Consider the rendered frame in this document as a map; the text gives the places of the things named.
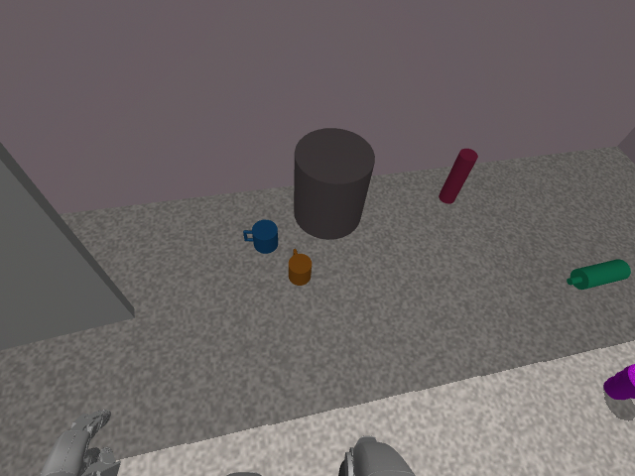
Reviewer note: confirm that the left robot hand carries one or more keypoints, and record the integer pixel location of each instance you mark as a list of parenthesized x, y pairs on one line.
[(70, 452)]

